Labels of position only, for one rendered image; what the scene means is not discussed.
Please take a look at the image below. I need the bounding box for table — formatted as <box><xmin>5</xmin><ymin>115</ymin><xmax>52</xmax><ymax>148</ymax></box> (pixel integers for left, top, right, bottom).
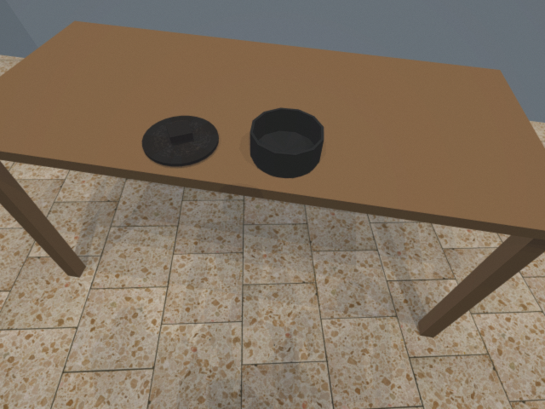
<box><xmin>0</xmin><ymin>21</ymin><xmax>545</xmax><ymax>337</ymax></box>

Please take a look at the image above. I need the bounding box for lid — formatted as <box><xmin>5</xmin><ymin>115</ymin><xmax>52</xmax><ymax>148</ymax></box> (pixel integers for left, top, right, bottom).
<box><xmin>142</xmin><ymin>116</ymin><xmax>219</xmax><ymax>166</ymax></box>

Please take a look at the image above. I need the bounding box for pot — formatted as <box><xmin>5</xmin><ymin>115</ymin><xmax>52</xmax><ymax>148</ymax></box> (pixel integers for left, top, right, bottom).
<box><xmin>250</xmin><ymin>107</ymin><xmax>324</xmax><ymax>178</ymax></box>

